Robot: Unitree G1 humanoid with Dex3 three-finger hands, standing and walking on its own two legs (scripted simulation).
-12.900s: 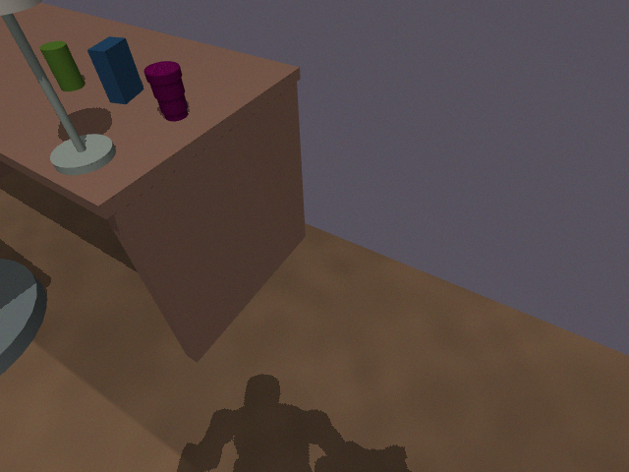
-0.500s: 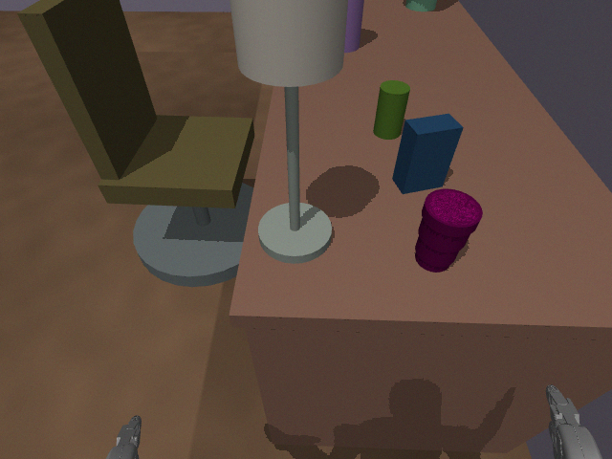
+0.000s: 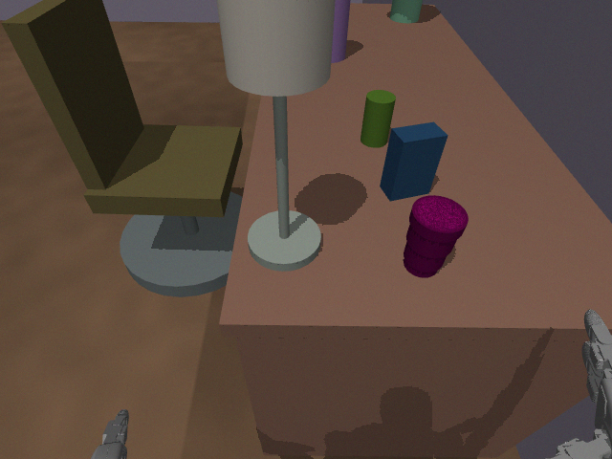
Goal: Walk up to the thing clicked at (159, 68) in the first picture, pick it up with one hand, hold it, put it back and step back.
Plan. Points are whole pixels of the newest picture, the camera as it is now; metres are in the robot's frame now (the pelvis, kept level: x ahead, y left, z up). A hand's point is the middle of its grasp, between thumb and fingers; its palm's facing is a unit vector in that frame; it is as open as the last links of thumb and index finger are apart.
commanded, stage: rise first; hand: right
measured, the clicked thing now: (429, 240) +0.45 -0.19 +0.03
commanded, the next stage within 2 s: go down in 0.78 s
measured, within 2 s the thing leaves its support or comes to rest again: neither
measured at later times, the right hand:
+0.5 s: hand (600, 401) +0.17 -0.26 +0.11, palm faces +0.35 +0.84 -0.42, open 17.6 cm
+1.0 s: hand out of the picture +0.17 -0.26 +0.14, palm faces +0.40 +0.82 -0.41, open 17.4 cm
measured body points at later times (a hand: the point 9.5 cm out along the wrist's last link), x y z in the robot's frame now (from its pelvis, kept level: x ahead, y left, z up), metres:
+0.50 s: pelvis -0.02 +0.00 +0.00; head -0.02 +0.02 +0.45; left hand +0.14 +0.26 -0.09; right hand +0.15 -0.30 +0.14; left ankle -0.02 +0.11 -0.74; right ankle -0.02 -0.12 -0.74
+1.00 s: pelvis -0.02 +0.00 +0.00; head -0.03 +0.02 +0.45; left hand +0.14 +0.26 -0.10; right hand +0.14 -0.30 +0.17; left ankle -0.02 +0.11 -0.74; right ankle -0.02 -0.12 -0.74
